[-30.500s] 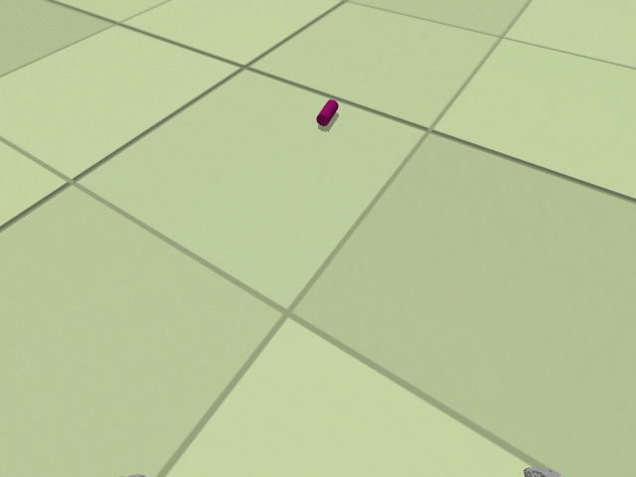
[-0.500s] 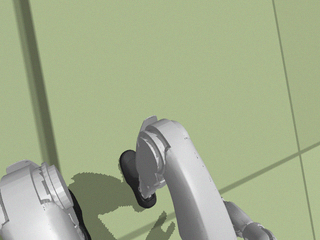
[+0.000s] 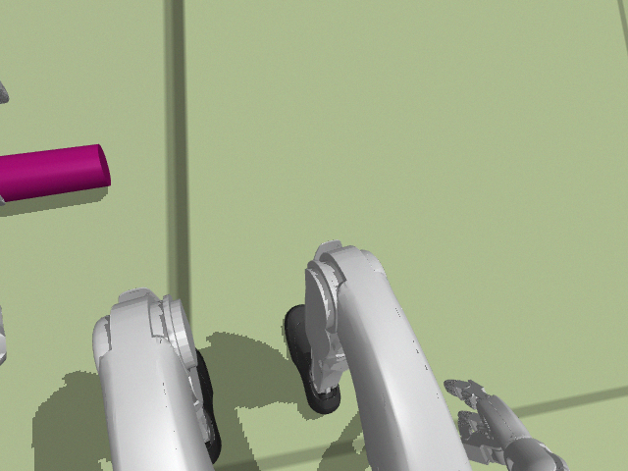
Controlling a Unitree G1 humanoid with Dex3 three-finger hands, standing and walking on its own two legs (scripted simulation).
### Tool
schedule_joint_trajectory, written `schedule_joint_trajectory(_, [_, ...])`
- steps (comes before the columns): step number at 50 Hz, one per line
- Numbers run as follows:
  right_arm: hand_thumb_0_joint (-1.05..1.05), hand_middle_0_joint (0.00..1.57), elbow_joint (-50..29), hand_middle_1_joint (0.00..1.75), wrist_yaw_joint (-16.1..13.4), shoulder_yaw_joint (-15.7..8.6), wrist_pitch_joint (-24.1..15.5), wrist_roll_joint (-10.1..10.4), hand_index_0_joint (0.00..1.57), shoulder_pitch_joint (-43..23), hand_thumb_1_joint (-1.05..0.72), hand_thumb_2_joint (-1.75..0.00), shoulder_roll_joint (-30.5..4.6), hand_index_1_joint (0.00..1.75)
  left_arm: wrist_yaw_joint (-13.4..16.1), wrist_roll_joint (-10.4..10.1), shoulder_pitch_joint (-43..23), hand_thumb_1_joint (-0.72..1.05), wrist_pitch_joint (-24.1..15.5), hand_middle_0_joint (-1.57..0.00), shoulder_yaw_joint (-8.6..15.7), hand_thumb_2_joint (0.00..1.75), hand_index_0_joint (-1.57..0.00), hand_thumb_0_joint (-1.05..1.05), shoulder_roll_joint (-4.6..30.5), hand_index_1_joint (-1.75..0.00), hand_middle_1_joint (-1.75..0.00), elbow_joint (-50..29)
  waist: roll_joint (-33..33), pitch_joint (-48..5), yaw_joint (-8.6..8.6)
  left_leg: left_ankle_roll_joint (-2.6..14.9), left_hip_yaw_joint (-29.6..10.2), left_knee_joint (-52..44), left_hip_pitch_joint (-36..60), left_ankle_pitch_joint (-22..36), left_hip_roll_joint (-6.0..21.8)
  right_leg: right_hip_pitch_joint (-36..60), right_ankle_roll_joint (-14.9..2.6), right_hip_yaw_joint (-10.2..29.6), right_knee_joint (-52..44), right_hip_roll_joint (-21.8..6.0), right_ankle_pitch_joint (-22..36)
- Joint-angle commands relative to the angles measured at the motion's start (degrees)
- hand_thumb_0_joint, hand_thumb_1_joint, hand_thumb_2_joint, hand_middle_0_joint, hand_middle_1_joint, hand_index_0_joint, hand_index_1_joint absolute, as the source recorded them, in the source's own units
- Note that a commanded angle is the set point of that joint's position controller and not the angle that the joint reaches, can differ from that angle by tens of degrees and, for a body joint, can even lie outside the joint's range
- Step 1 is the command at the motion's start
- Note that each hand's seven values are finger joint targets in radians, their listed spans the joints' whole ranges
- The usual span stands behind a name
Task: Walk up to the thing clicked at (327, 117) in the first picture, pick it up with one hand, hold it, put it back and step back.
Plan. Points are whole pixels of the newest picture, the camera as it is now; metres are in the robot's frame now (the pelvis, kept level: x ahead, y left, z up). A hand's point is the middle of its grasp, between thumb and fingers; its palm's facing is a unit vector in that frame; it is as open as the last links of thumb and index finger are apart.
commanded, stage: withdraw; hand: left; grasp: from above
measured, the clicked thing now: (52, 172) +0.54 +0.29 -0.33
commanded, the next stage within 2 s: home in 0.26 s
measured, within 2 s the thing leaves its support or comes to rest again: neither
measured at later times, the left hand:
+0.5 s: hand out of the picture +0.52 +0.31 -0.16, palm faces -0.43 -0.06 -0.90, open 13.4 cm
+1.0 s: hand out of the picture +0.34 +0.28 +0.03, palm faces -0.22 -0.72 -0.66, open 7.7 cm
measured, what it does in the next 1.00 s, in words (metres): rises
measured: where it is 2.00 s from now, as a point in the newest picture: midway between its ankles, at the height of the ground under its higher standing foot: (260, 401)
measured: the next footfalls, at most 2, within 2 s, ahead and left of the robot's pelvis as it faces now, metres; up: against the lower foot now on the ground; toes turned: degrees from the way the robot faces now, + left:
none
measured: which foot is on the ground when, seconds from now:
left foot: down 0.00-1.00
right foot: down 0.00-1.00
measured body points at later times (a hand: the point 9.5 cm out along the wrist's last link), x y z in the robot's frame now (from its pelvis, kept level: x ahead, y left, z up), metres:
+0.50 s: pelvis +0.01 +0.01 -0.02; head +0.26 +0.07 +0.35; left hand +0.54 +0.31 -0.11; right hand +0.03 -0.25 -0.11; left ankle +0.08 +0.11 -0.33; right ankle +0.12 -0.11 -0.33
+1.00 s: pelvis +0.02 +0.01 +0.15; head +0.17 +0.06 +0.57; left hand +0.35 +0.31 +0.07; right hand +0.21 -0.24 +0.04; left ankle +0.08 +0.11 -0.33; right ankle +0.11 -0.11 -0.33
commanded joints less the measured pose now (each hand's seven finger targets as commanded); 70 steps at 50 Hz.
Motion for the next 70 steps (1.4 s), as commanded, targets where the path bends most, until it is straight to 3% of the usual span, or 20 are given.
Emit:
schedule_joint_trajectory(1, [0.0, 0.2, 0.6, 0.3, -1.3, -2.9, 0.7, -1.0, 0.2, 12.1, -0.9, -0.9, -12.3, 0.3, 4.8, 2.8, -18.3, -0.49, -3.8, -0.12, 3.5, 0.99, -0.11, 0.0, 16.7, -0.99, -0.98, -5.7, 17.0, -37.2, -0.88, -0.18, 3.0, -10.1, 21.6, 8.0, -0.8, 20.6, -2.24, 0.9, -10.6, 2.6, 7.8])
schedule_joint_trajectory(6, [0.0, 0.2, 1.2, 0.3, -1.3, -3.4, 0.0, -1.5, 0.2, 12.4, -0.9, -0.9, -13.9, 0.3, 11.2, 6.2, -24.1, -0.54, -5.6, -0.09, 4.7, 1.02, -0.08, 0.0, 18.2, -1.01, -1.0, -6.7, 24.5, -40.0, -2.01, -1.03, 1.8, -10.8, 27.8, 6.8, -0.5, 14.3, -2.74, -1.1, -8.4, 2.7, 6.8])
schedule_joint_trajectory(9, [0.0, 0.2, 1.5, 0.3, -1.0, -4.6, -0.9, -1.7, 0.2, 13.9, -0.91, -0.9, -14.3, 0.3, 14.0, 6.3, -28.5, -0.54, -4.5, -0.09, 5.6, 1.01, -0.08, 0.0, 18.4, -1.01, -1.0, -10.2, 27.6, -44.6, -2.97, -1.24, 1.2, -11.4, 32.3, 7.7, -0.3, 13.3, -2.46, -1.7, -7.1, 2.3, 8.6])
schedule_joint_trajectory(11, [0.0, 0.2, 1.9, 0.3, -1.0, -5.1, -1.3, -1.7, 0.2, 14.4, -0.91, -0.9, -14.9, 0.3, 14.9, 5.8, -27.0, -0.54, -3.1, -0.09, 5.6, 1.01, -0.08, 0.0, 17.6, -1.0, -0.99, -8.0, 27.2, -43.3, -3.07, -1.44, 0.5, -12.2, 31.8, 6.5, -0.2, 11.8, -2.65, -2.1, -7.1, 2.0, 7.9])
schedule_joint_trajectory(12, [0.0, 0.2, 2.2, 0.3, -1.0, -5.1, -1.6, -1.8, 0.2, 15.1, -0.91, -0.9, -14.8, 0.3, 15.1, 6.0, -27.4, -0.54, -2.4, -0.1, 5.6, 1.0, -0.08, 0.0, 17.8, -0.99, -0.98, -6.7, 26.6, -43.3, -3.66, -1.22, 0.7, -11.9, 31.9, 6.7, -0.2, 12.3, -2.53, -2.1, -7.4, 2.0, 8.2])
schedule_joint_trajectory(18, [0.0, 0.2, 2.9, 0.3, -0.5, -4.5, -1.7, -1.0, 0.2, 15.7, -0.9, -0.9, -13.6, 0.3, 13.1, 5.3, -19.1, -0.42, 2.2, -0.16, 4.1, 0.91, -0.17, 0.0, 15.6, -0.91, -0.92, 0.1, 23.0, -40.7, -1.94, -0.67, 1.0, -12.5, 26.9, 8.1, -0.3, 13.2, -2.58, -1.6, -7.4, 2.1, 9.3])
schedule_joint_trajectory(21, [0.0, 0.2, 2.2, 0.3, -0.3, -5.1, -1.3, -0.5, 0.2, 16.8, -0.89, -0.89, -13.7, 0.3, 10.6, 3.7, -17.6, -0.27, 3.3, -0.22, 5.0, 0.89, -0.19, 0.0, 16.0, -0.71, -0.69, -2.5, 20.1, -41.8, -1.66, -0.22, 1.6, -12.0, 26.4, 10.9, -0.5, 16.5, -2.44, -1.1, -8.6, 2.0, 11.3])
schedule_joint_trajectory(24, [0.0, 0.2, 0.8, 0.3, 0.0, -6.1, -1.1, -0.1, 0.2, 17.3, -0.89, -0.9, -14.0, 0.3, 7.8, 0.1, -14.0, -0.03, 3.4, -0.21, 7.3, 0.88, -0.19, 0.0, 16.6, -0.61, -0.59, -7.6, 19.2, -44.4, 0.08, -0.35, 2.1, -12.7, 27.4, 13.3, -0.8, 20.5, -2.49, -0.8, -9.7, 1.8, 12.4])
schedule_joint_trajectory(30, [0.0, 0.2, -0.8, 0.3, 0.1, -10.6, 0.1, 2.1, 0.2, 17.2, -0.9, -0.9, -13.0, 0.3, 3.2, -10.6, -2.2, 0.38, 3.5, -0.2, 10.3, 0.86, -0.19, 0.0, 12.1, -0.45, -0.44, -27.5, 24.0, -57.4, 7.71, -1.23, 3.1, -18.8, 39.2, 17.0, -1.1, 26.3, -3.14, 1.3, -13.7, 1.3, 13.4])
schedule_joint_trajectory(33, [0.0, 0.2, -1.8, 0.3, -0.7, -12.1, 0.8, 3.6, 0.2, 15.2, -0.9, -0.9, -11.4, 0.3, 1.8, -18.0, 2.3, 0.52, 5.7, -0.21, 10.5, 0.9, -0.2, 0.0, 7.4, -0.44, -0.43, -40.6, 21.0, -57.2, 8.25, -0.58, 1.9, -23.8, 42.3, 13.3, -0.6, 26.7, -2.46, 2.1, -17.6, 1.4, 11.6])
schedule_joint_trajectory(35, [0.0, 0.2, -1.4, 0.3, -1.7, -12.3, 0.9, 4.5, 0.2, 13.4, -0.9, -0.9, -10.1, 0.3, 1.1, -22.8, 8.9, 0.67, 7.7, -0.2, 9.5, 0.87, -0.19, 0.0, 2.5, -0.36, -0.36, -41.3, 16.7, -51.4, 7.84, -0.16, 0.5, -27.4, 40.3, 8.2, -0.5, 27.7, -1.86, 2.1, -20.0, 1.5, 9.2])
schedule_joint_trajectory(37, [0.0, 0.2, -1.0, 0.3, -2.4, -12.3, 0.6, 4.8, 0.2, 12.4, -0.9, -0.9, -9.2, 0.3, -0.4, -26.8, 15.0, 0.78, 9.4, -0.19, 6.8, 0.84, -0.19, 0.0, -3.0, -0.28, -0.28, -41.9, 12.0, -45.8, 7.11, 0.07, -0.4, -30.2, 40.2, 6.2, -0.1, 29.1, -1.61, 2.2, -22.8, 1.6, 8.1])
schedule_joint_trajectory(40, [0.0, 0.2, -2.4, 0.3, -3.7, -13.0, 0.0, 5.6, 0.2, 10.3, -0.9, -0.9, -8.7, 0.3, -2.0, -31.9, 17.0, 0.89, 11.3, -0.2, 6.2, 0.9, -0.2, 0.0, -4.5, -0.3, -0.3, -50.6, 12.6, -47.8, 8.55, -0.08, -1.1, -34.8, 47.2, 6.4, 0.6, 33.2, -1.44, 3.0, -26.4, 1.3, 8.1])
schedule_joint_trajectory(43, [0.0, 0.2, -2.6, 0.3, -4.9, -12.7, -1.4, 6.3, 0.2, 7.7, -0.9, -0.9, -7.9, 0.3, -2.7, -37.2, 22.8, 0.9, 12.9, -0.2, 3.6, 0.9, -0.2, 0.0, -9.9, -0.3, -0.3, -52.1, 10.8, -42.5, 8.15, -0.41, -1.8, -38.9, 49.9, 5.0, 0.7, 35.2, -1.27, 3.1, -29.8, 1.0, 7.6])
schedule_joint_trajectory(45, [0.0, 0.2, -2.8, 0.3, -5.8, -12.3, -2.6, 6.6, 0.2, 6.2, -0.9, -0.9, -7.3, 0.3, -2.3, -39.6, 27.1, 0.9, 13.5, -0.2, 3.9, 0.9, -0.2, 0.0, -10.6, -0.3, -0.3, -52.8, 10.4, -38.9, 8.81, -0.55, -1.8, -42.0, 51.6, 3.4, 0.6, 37.0, -1.31, 3.5, -32.6, 1.1, 6.4])
schedule_joint_trajectory(51, [0.0, 0.2, -4.9, 0.3, -8.3, -11.4, -5.6, 7.8, 0.2, 2.3, -0.9, -0.9, -5.5, 0.3, -0.1, -47.6, 36.1, 0.9, 16.1, -0.2, 5.6, 0.9, -0.2, 0.0, -14.4, -0.3, -0.3, -60.0, 8.8, -38.7, 10.25, -0.44, 0.5, -48.7, 59.2, 5.1, -0.2, 48.8, -1.35, 5.5, -41.9, 0.8, 7.2])
schedule_joint_trajectory(53, [0.0, 0.2, -5.2, 0.3, -8.8, -10.9, -6.3, 8.0, 0.2, 1.4, -0.9, -0.9, -4.6, 0.3, 0.4, -50.2, 41.8, 0.9, 17.3, -0.2, 5.1, 0.9, -0.2, 0.0, -16.9, -0.3, -0.3, -59.5, 7.3, -34.9, 9.88, -0.4, 0.8, -51.2, 60.5, 6.6, -0.2, 51.7, -1.28, 5.7, -44.7, 0.8, 7.8])
schedule_joint_trajectory(59, [0.0, 0.2, -7.4, 0.3, -10.8, -10.0, -8.1, 8.2, 0.2, -0.7, -0.9, -0.9, -3.8, 0.3, 1.0, -58.4, 50.5, 0.9, 20.4, -0.2, 6.4, 0.9, -0.2, 0.0, -19.6, -0.3, -0.3, -65.4, 7.8, -32.3, 11.03, -0.67, -0.3, -60.2, 70.4, 6.4, -0.2, 60.0, -1.18, 6.5, -52.4, 0.8, 7.9])
schedule_joint_trajectory(68, [0.0, 0.2, -9.1, 0.3, -14.5, -8.1, -10.3, 8.3, 0.2, 1.5, -0.9, -0.9, -1.5, 0.3, 0.9, -67.3, 65.6, 0.9, 27.0, -0.2, 5.9, 0.9, -0.2, 0.0, -26.5, -0.3, -0.3, -75.6, 4.8, -24.7, 10.96, -0.67, 0.9, -71.2, 80.4, 11.1, -0.2, 75.6, -0.81, 6.8, -66.7, 1.1, 11.8])
schedule_joint_trajectory(70, [0.0, 0.2, -9.9, 0.3, -15.3, -7.9, -10.9, 8.2, 0.2, 2.0, -0.9, -0.9, -1.2, 0.3, 0.7, -68.3, 69.6, 0.9, 27.9, -0.2, 6.7, 0.9, -0.2, 0.0, -26.7, -0.3, -0.3, -77.8, 4.8, -22.3, 11.95, -0.82, 0.4, -74.1, 82.7, 11.3, -0.3, 77.8, -0.78, 6.7, -68.9, 1.1, 12.1])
